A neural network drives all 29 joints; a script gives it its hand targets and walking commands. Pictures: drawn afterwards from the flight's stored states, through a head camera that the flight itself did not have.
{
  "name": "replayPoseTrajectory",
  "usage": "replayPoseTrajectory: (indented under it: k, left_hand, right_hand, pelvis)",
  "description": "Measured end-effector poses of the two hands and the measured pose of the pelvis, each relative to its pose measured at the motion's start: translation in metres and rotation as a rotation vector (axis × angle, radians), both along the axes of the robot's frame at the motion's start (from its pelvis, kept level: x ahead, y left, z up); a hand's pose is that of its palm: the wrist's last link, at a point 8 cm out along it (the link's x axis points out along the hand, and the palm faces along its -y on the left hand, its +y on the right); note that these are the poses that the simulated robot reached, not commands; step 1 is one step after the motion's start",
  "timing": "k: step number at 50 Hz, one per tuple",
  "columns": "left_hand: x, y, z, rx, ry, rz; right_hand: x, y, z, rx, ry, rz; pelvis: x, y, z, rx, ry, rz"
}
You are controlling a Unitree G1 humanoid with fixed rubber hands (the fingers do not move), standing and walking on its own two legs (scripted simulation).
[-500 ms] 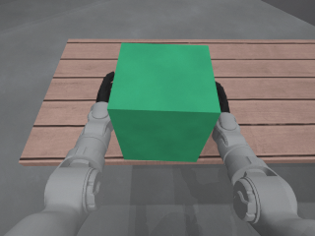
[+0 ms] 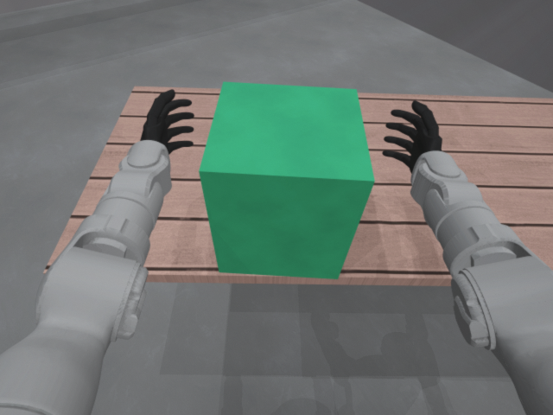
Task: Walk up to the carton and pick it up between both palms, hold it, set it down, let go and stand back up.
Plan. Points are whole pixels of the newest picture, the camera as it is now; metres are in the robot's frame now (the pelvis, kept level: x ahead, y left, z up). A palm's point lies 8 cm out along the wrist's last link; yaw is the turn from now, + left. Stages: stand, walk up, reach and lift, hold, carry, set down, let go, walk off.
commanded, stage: set down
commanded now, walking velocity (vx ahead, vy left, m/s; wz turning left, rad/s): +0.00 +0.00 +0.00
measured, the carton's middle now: (283, 186) +0.46 +0.01 +0.06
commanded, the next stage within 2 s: none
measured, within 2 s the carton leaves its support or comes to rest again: neither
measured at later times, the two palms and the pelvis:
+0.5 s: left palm (144, 89) +0.48 +0.20 +0.22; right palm (429, 102) +0.46 -0.18 +0.22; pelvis +0.01 -0.01 +0.01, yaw +0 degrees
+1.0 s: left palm (137, 157) +0.42 +0.21 +0.16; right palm (435, 171) +0.40 -0.19 +0.16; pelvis +0.01 +0.00 +0.01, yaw +0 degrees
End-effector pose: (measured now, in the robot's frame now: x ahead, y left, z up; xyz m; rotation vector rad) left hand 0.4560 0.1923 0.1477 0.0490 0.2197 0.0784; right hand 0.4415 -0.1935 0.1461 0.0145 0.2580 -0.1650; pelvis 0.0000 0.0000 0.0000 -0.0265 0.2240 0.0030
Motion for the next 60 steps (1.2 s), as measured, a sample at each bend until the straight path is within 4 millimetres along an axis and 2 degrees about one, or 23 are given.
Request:
replayPoseTrajectory:
  k: [8,12,19,26,33,38,46,49,53,60]
  left_hand:
    - [0.01,-0.031,0.035,-0.009,0.025,-0.013]
    - [0.017,-0.037,0.051,-0.033,0.04,-0.011]
    - [0.022,-0.019,0.061,-0.069,0.046,0.011]
    - [0.022,0.006,0.078,-0.037,0.001,0.026]
    - [0.019,0.011,0.097,0.001,-0.008,-0.007]
    - [0.008,0.007,0.087,0.017,0.012,-0.035]
    - [-0.026,0.012,0.027,-0.006,0.093,-0.022]
    - [-0.036,0.015,0.012,-0.023,0.103,-0.006]
    - [-0.043,0.016,0.012,-0.043,0.077,0.002]
    - [-0.043,0.011,0.035,-0.05,0.03,-0.017]
  right_hand:
    - [0.009,0.008,0.039,0.046,-0.039,0.027]
    - [0.013,0.005,0.058,0.039,-0.039,0.006]
    - [0.014,0.002,0.068,-0.006,0.009,-0.037]
    - [0.019,0.019,0.078,0.012,-0.008,-0.007]
    - [0.022,0.026,0.082,0.015,-0.009,0.004]
    - [0.012,0.019,0.067,0.002,-0.008,0.001]
    - [-0.026,0.003,0.019,0.017,-0.002,0.002]
    - [-0.037,0.0,0.01,0.032,-0.015,0.006]
    - [-0.045,0.0,0.013,0.045,-0.043,0.018]
    - [-0.044,0.004,0.03,0.035,-0.053,0.034]
  pelvis:
    - [-0.012,-0.003,-0.004,0.015,0.055,-0.005]
    - [-0.01,-0.006,-0.001,0.02,0.049,-0.014]
    - [0.0,-0.012,0.006,0.021,-0.006,-0.016]
    - [0.012,-0.011,0.009,0.011,-0.046,-0.003]
    - [0.018,-0.004,0.011,0.003,-0.102,0.012]
    - [0.019,0.001,0.013,0.002,-0.155,0.013]
    - [0.013,0.004,0.012,0.004,-0.217,0.006]
    - [0.008,0.003,0.011,0.005,-0.212,0.003]
    - [0.001,0.0,0.009,0.009,-0.196,-0.002]
    - [0.0,-0.003,0.009,0.014,-0.197,-0.011]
